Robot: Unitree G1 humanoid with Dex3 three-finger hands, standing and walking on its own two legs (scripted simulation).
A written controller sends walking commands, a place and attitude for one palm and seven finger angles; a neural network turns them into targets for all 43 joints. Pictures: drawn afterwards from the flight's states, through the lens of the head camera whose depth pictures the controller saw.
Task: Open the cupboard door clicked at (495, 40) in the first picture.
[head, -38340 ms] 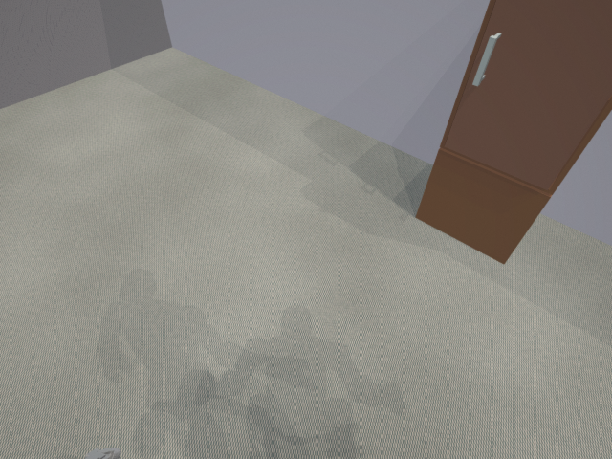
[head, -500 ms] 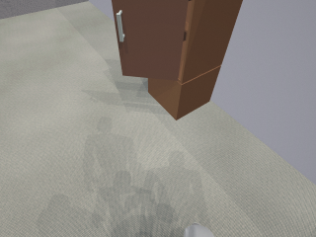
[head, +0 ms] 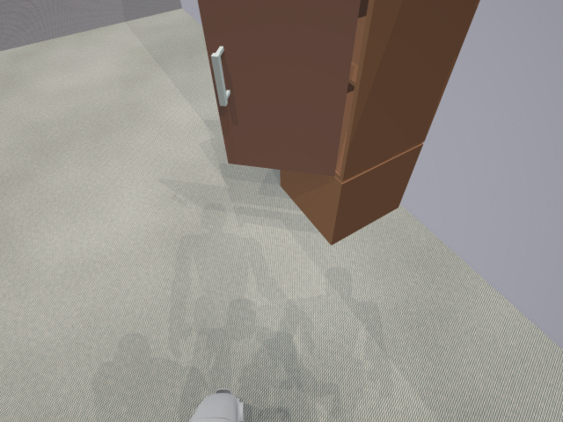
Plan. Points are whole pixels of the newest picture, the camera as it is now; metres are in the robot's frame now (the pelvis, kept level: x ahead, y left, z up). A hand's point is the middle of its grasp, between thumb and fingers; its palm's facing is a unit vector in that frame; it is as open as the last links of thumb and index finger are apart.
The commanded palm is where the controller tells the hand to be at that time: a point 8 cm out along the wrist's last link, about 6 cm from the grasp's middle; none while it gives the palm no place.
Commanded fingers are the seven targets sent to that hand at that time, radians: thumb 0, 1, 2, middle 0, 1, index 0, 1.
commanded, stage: take the last steps up to it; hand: left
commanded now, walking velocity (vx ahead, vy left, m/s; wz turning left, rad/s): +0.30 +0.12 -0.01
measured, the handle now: (222, 77) +0.92 +0.22 -0.01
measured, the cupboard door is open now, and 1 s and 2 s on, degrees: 47 47 47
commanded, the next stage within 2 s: come to a stop and stand still in 0.60 s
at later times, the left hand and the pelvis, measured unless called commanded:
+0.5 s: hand (158, 339) +0.27 +0.26 -0.17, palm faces -0.01 -0.98 -0.21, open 7.3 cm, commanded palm none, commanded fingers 0.00 0.90 0.90 -0.20 -0.30 -0.20 -0.30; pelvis +0.19 +0.07 -0.01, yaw -3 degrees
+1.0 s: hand (181, 295) +0.37 +0.24 -0.19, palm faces +0.00 -0.98 -0.21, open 7.2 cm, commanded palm none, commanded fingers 0.00 0.90 0.90 -0.20 -0.30 -0.20 -0.30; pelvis +0.33 +0.06 -0.01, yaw -3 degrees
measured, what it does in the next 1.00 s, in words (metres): walks ahead: left foot, then right foot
